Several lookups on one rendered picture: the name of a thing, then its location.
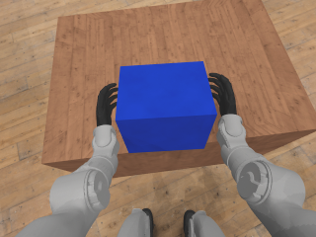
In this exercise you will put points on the robot left upper arm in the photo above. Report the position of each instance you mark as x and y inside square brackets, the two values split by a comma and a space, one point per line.
[76, 200]

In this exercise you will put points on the robot left forearm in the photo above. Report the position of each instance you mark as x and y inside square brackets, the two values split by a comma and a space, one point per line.
[105, 153]

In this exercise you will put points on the right robot thigh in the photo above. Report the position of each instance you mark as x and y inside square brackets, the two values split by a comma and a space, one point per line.
[204, 226]

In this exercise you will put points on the robot left hand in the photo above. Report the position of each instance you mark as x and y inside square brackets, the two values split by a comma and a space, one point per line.
[104, 107]

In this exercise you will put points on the robot right forearm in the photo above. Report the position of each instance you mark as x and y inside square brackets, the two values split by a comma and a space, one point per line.
[235, 151]

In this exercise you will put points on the robot left shin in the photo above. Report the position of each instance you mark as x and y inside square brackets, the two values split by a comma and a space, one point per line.
[137, 210]

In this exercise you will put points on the pedestal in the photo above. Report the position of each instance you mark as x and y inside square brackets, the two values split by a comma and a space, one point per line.
[233, 38]

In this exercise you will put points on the robot right upper arm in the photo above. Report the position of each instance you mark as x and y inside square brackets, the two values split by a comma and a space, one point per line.
[276, 196]

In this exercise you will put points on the robot right hand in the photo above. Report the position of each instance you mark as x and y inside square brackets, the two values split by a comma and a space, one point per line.
[225, 96]

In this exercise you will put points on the carton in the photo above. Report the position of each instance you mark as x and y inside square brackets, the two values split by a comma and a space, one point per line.
[164, 107]

